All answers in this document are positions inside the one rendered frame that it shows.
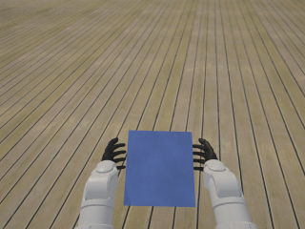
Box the right robot hand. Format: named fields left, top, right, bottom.
left=193, top=138, right=218, bottom=172

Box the left robot forearm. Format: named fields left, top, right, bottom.
left=74, top=160, right=119, bottom=229

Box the left robot hand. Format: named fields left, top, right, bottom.
left=101, top=137, right=127, bottom=170

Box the right robot forearm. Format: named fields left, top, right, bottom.
left=203, top=159, right=257, bottom=229

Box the carton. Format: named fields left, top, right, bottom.
left=123, top=130, right=195, bottom=207

